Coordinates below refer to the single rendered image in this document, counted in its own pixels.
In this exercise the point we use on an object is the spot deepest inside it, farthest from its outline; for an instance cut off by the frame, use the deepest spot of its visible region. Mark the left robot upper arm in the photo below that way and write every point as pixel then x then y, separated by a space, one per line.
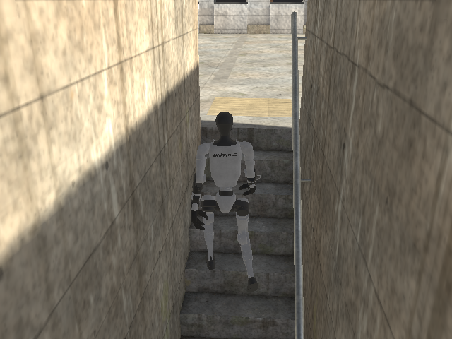
pixel 203 149

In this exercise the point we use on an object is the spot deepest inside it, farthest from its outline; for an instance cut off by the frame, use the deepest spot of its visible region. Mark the humanoid robot torso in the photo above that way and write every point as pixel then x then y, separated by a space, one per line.
pixel 225 167

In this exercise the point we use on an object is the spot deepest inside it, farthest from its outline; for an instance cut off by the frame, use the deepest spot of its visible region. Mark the right robot upper arm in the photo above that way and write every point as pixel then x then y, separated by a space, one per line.
pixel 247 150

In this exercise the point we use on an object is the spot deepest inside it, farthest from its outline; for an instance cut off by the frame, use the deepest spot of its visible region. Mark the right robot forearm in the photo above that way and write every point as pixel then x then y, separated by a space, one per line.
pixel 252 181

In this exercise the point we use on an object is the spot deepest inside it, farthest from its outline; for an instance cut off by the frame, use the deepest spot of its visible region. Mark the robot left hand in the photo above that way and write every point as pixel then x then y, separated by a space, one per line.
pixel 196 221

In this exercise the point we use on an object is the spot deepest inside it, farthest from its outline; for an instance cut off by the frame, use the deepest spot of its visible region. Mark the robot right hand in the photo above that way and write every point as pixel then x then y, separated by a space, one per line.
pixel 244 186

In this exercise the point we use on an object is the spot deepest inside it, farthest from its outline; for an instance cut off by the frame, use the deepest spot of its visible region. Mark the robot right shin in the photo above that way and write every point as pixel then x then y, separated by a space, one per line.
pixel 247 256

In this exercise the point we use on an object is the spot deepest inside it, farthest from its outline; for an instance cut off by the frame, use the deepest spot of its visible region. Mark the left robot forearm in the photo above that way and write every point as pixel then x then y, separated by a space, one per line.
pixel 196 194

